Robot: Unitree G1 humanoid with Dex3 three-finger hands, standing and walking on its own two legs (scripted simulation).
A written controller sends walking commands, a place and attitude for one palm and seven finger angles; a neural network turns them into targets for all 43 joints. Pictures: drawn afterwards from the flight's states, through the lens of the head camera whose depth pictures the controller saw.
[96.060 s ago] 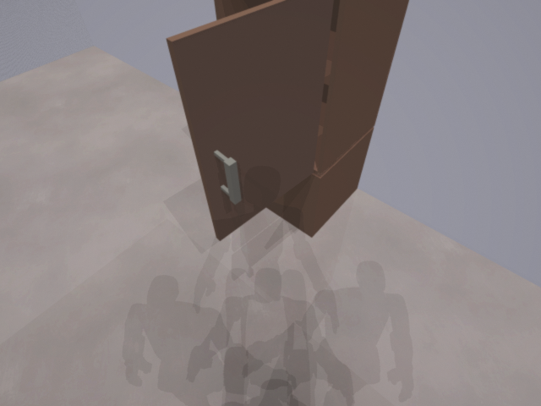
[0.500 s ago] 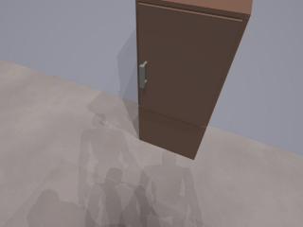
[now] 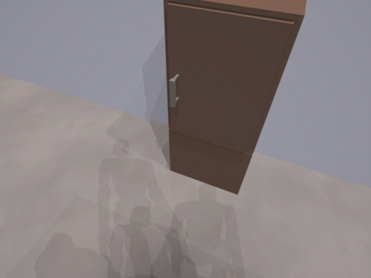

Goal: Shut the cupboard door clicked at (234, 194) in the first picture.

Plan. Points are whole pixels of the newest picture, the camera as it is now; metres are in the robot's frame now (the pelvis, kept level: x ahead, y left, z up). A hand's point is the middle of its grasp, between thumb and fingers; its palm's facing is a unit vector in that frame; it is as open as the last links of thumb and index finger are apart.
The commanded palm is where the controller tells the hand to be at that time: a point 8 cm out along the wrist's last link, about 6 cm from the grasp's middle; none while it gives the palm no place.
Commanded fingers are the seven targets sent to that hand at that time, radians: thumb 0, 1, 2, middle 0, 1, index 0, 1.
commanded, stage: look to check the result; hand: left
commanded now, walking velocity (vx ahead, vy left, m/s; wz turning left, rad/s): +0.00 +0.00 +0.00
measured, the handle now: (174, 91) +0.86 +0.09 -0.08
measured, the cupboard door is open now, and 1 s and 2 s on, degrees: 0 0 0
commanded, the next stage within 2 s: stand and wait in 0.46 s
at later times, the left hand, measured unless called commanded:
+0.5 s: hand out of the picture -0.04 +0.13 -0.18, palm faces +0.05 -0.99 -0.14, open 7.4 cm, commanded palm none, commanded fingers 0.00 0.90 0.90 -0.20 -0.30 -0.20 -0.30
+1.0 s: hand out of the picture -0.01 +0.14 -0.18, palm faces +0.05 -0.99 -0.16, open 7.4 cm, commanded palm none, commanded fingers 0.00 0.90 0.90 -0.20 -0.30 -0.20 -0.30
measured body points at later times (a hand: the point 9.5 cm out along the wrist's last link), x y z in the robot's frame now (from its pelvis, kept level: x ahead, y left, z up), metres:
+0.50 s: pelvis +0.01 -0.01 +0.00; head +0.01 -0.01 +0.45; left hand -0.04 +0.19 -0.17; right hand -0.02 -0.22 -0.16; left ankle +0.08 +0.10 -0.74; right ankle -0.02 -0.13 -0.74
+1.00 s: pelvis +0.02 -0.01 +0.00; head +0.03 -0.01 +0.45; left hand -0.01 +0.20 -0.16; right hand +0.01 -0.22 -0.16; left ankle +0.08 +0.10 -0.74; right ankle -0.02 -0.13 -0.74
